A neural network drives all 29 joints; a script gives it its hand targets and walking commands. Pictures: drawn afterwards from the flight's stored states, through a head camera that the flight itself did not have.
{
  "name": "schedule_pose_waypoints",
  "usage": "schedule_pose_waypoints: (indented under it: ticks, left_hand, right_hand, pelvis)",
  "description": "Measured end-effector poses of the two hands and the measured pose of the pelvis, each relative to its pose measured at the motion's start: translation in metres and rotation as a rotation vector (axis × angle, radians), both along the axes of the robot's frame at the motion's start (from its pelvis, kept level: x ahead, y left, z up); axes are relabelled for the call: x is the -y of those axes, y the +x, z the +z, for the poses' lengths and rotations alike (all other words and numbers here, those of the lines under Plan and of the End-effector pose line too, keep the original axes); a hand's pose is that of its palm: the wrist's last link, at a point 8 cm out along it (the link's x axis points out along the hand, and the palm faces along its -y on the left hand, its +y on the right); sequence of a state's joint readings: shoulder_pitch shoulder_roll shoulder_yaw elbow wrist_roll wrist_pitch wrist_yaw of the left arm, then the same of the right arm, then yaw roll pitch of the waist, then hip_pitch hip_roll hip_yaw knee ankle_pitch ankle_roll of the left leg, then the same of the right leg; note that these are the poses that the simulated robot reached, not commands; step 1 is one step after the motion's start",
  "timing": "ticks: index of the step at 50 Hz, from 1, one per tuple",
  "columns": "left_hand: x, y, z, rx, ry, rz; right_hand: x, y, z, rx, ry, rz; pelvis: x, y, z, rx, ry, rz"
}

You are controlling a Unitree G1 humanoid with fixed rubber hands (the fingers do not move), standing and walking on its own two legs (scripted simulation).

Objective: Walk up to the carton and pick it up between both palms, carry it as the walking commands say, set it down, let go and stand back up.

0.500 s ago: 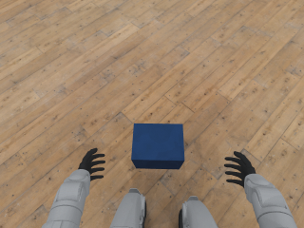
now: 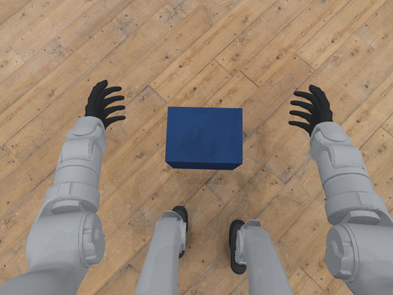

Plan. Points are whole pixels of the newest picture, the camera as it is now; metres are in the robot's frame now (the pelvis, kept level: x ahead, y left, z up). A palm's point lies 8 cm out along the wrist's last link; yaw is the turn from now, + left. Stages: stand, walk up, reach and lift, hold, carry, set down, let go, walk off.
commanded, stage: reach and lift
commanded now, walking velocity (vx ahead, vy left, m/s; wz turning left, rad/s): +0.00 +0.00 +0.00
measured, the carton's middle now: (203, 141) +0.50 +0.03 -0.54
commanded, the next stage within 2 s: none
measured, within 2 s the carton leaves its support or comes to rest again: neither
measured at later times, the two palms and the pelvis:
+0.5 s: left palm (110, 95) +0.51 +0.25 -0.13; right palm (305, 102) +0.51 -0.19 -0.14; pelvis +0.02 +0.01 -0.02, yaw -2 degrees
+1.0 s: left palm (131, 120) +0.50 +0.25 -0.30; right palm (279, 123) +0.51 -0.18 -0.30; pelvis -0.02 +0.00 -0.18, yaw -3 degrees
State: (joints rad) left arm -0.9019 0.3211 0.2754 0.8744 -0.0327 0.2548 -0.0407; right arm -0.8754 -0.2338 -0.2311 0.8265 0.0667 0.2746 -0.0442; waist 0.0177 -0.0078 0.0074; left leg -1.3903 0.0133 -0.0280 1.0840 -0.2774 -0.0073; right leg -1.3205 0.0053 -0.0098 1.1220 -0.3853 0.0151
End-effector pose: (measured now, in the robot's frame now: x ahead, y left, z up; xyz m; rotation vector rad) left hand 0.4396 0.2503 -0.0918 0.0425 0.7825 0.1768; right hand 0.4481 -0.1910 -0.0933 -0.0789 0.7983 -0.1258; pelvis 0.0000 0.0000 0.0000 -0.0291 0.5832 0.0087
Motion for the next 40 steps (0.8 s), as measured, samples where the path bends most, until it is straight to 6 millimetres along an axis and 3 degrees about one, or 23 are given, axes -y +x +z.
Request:
schedule_pose_waypoints:
  ticks: [12,17,22,28,40]
  left_hand:
    - [-0.002,0.066,-0.014,0.135,-0.005,-0.016]
    - [0.0,0.076,-0.016,0.154,-0.008,-0.023]
    - [0.002,0.073,-0.028,0.14,-0.009,-0.029]
    - [0.003,0.067,-0.059,0.117,-0.014,-0.021]
    - [0.002,0.066,-0.152,0.128,0.006,-0.01]
  right_hand:
    - [-0.003,0.064,-0.014,0.135,0.016,0.007]
    - [-0.006,0.073,-0.018,0.156,0.023,0.015]
    - [-0.007,0.068,-0.031,0.148,0.026,0.013]
    - [-0.005,0.062,-0.062,0.128,0.029,0.005]
    - [-0.006,0.066,-0.15,0.141,0.01,0.0]
  pelvis:
    - [-0.004,0.013,-0.011,-0.174,-0.001,-0.019]
    - [-0.005,0.018,-0.009,-0.222,0.0,-0.021]
    - [-0.006,0.02,-0.013,-0.264,0.002,-0.023]
    - [-0.006,0.015,-0.037,-0.302,0.003,-0.028]
    - [-0.004,-0.004,-0.122,-0.307,-0.004,-0.031]
